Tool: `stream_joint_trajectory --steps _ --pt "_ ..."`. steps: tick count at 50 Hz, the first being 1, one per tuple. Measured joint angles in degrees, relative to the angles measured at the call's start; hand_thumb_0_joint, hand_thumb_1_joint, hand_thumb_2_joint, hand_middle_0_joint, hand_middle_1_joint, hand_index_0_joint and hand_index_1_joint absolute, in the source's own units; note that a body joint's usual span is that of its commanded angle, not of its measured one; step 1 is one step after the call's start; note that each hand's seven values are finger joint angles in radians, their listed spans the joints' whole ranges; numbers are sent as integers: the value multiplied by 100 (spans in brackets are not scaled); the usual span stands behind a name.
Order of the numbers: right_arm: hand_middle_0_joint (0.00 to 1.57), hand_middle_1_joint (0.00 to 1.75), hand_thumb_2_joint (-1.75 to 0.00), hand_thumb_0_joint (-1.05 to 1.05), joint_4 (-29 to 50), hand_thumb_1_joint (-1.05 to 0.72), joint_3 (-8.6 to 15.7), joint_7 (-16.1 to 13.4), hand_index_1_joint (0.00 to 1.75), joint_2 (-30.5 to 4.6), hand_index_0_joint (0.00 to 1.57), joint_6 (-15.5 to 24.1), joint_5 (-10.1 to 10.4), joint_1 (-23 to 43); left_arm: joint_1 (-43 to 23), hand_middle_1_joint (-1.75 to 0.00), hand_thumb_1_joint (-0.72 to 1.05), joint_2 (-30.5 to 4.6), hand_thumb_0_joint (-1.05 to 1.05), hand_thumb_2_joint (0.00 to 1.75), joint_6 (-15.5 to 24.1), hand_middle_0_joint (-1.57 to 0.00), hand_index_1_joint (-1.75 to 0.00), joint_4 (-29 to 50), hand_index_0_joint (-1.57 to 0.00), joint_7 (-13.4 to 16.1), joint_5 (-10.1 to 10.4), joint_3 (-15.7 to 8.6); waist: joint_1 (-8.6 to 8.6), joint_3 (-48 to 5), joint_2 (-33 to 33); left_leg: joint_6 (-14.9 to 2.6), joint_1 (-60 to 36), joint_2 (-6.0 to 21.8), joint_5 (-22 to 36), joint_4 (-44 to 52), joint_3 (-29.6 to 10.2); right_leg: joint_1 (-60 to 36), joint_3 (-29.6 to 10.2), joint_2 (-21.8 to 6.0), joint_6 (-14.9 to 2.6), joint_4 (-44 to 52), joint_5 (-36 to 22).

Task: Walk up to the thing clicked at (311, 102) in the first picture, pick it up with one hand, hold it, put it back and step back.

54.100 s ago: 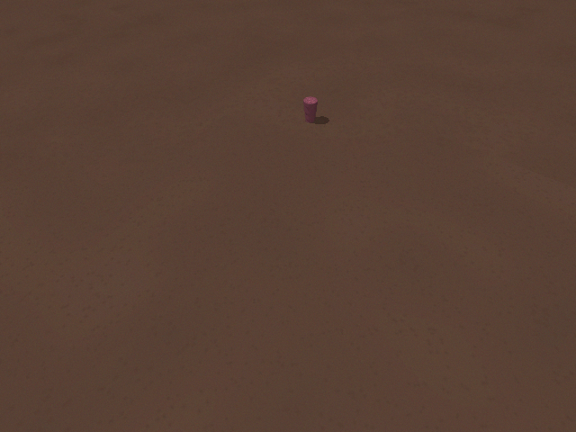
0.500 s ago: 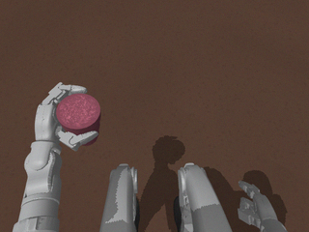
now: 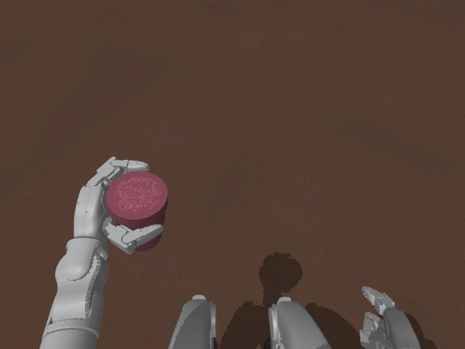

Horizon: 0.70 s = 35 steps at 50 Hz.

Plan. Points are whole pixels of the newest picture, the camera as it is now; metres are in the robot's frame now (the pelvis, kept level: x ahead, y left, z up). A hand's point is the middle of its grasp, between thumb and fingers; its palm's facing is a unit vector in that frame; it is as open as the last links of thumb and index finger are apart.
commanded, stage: lift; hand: left
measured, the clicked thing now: (141, 217) +0.34 +0.18 +0.00
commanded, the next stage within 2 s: hold in 0.98 s
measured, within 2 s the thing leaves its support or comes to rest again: neither
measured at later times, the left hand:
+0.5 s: hand (130, 181) +0.35 +0.17 +0.10, palm faces -0.01 -1.00 +0.00, open 11.6 cm
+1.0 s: hand (134, 169) +0.36 +0.16 +0.13, palm faces -0.04 -1.00 +0.01, open 11.6 cm
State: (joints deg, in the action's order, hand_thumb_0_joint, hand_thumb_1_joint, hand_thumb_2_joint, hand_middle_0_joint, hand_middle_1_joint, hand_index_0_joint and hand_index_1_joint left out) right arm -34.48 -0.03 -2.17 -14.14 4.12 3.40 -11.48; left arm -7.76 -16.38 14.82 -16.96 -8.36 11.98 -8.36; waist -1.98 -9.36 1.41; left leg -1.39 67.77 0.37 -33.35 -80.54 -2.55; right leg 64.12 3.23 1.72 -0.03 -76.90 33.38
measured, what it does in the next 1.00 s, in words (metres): rises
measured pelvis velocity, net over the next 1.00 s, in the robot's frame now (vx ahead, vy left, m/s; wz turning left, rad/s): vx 0.03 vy -0.01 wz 0.02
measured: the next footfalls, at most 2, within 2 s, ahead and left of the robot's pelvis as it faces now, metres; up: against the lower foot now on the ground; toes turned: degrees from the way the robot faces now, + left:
none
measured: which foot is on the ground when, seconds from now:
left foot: down 0.00-1.00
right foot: down 0.00-1.00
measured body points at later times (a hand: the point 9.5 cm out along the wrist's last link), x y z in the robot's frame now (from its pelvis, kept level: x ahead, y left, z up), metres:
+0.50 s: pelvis +0.02 +0.00 +0.06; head +0.09 +0.01 +0.51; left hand +0.35 +0.23 +0.11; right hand +0.16 -0.25 -0.04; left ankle +0.04 +0.10 -0.60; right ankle +0.03 -0.13 -0.60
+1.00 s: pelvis +0.03 -0.01 +0.09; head +0.08 +0.00 +0.53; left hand +0.35 +0.21 +0.13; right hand +0.17 -0.26 -0.02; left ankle +0.04 +0.10 -0.60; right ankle +0.03 -0.13 -0.60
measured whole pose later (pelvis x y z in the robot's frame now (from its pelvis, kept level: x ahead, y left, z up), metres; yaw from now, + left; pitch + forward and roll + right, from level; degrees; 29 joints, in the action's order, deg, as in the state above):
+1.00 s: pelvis +0.03 -0.01 +0.09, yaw +1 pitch +10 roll -2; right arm -37.5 -0.5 -2.0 -13.3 3.6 1.7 -14.0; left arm -7.8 -13.3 19.4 -24.7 -12.2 12.9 -7.0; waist -1.2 -4.1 0.8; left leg -0.7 38.8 0.3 -26.1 -55.1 -1.4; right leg 36.1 1.6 1.7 -0.6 -52.4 26.2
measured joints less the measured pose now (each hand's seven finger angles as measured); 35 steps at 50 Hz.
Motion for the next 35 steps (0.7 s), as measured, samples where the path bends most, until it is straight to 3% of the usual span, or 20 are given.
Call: stream_joint_trajectory --steps 35 --pt "20 30 -90 1 -213 -91 -49 17 30 87 20 -19 -154 -236 0 -101 -54 235 4 108 351 -73 -101 -620 -59 -276 25 149 53 464 -74 46 -2449 -9 631 2174 87 -2388 -127 -8 -34 2119 -639"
